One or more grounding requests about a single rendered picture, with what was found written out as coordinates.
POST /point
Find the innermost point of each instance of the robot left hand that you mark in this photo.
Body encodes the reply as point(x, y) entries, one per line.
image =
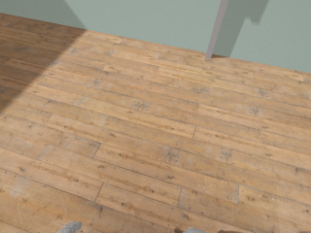
point(71, 227)

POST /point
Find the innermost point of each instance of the panel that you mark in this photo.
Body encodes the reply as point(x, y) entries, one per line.
point(216, 28)

